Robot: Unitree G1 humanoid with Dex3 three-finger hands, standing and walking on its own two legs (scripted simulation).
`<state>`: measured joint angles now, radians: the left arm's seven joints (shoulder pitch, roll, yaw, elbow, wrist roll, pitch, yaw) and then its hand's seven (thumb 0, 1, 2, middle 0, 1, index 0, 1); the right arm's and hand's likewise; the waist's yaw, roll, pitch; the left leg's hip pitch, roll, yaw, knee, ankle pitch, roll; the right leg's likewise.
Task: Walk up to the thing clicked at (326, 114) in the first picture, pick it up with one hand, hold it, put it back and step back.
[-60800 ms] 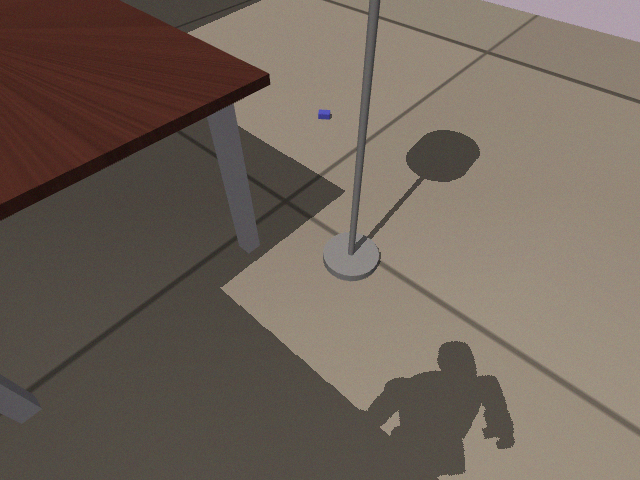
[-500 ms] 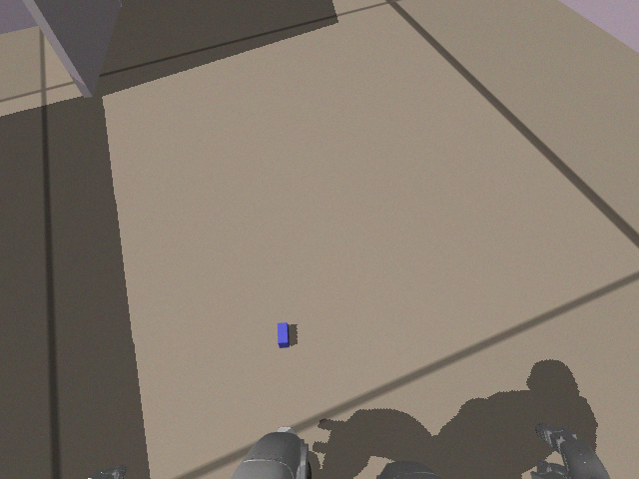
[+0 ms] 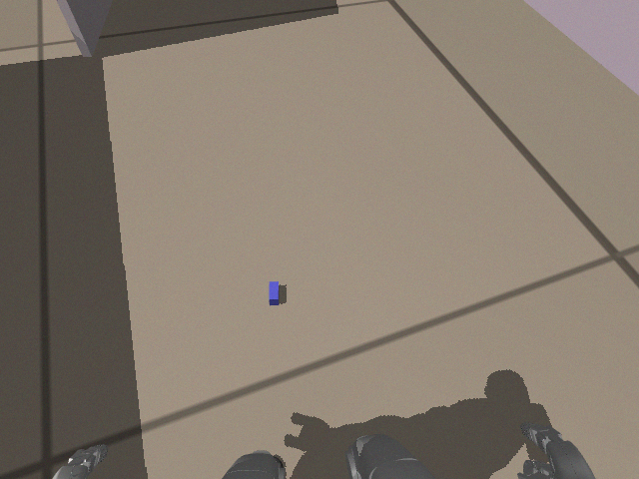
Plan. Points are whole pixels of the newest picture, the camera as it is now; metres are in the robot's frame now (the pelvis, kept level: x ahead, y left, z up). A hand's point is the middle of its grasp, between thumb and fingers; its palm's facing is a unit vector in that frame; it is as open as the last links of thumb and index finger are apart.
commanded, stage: step back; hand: left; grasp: from above
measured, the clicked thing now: (274, 293) +0.68 +0.12 -0.74
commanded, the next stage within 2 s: none
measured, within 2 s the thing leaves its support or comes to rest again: neither
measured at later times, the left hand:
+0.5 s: hand out of the picture -0.06 +0.25 -0.15, palm faces +0.02 -0.91 -0.42, open 7.4 cm
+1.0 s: hand out of the picture -0.30 +0.21 -0.15, palm faces -0.02 -0.91 -0.41, open 7.3 cm
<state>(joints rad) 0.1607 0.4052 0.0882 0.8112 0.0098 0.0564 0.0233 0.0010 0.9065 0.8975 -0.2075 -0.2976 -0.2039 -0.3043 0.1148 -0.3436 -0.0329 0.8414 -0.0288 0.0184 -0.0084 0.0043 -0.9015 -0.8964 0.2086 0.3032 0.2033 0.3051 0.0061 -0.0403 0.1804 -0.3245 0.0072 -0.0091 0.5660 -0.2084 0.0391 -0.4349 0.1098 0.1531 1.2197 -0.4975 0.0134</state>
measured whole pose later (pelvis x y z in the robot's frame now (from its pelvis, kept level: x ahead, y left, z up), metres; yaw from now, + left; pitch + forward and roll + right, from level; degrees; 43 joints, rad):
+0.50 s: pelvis -0.17 -0.02 -0.02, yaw +3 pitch -2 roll +0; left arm 0.15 0.38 0.07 0.77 0.03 0.05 0.02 0.00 0.90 0.90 -0.21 -0.30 -0.21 -0.30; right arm 0.24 -0.40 -0.05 0.88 -0.02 0.04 -0.01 0.00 -0.91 -0.90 0.21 0.30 0.20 0.30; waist -0.01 0.00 0.16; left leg -0.27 -0.04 -0.04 0.69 -0.39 0.00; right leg -0.38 -0.07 -0.03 0.71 -0.29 0.01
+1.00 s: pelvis -0.36 -0.06 -0.01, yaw -2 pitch -2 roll +2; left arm 0.25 0.36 0.07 0.90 0.05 0.04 0.00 0.00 0.90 0.90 -0.21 -0.30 -0.21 -0.30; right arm 0.14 -0.42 -0.06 0.85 -0.02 0.05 -0.02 0.00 -0.90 -0.90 0.21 0.30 0.20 0.30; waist 0.04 0.01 0.12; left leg -0.56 -0.08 -0.13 1.04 -0.43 -0.01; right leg -0.27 -0.01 0.03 0.69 -0.38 -0.02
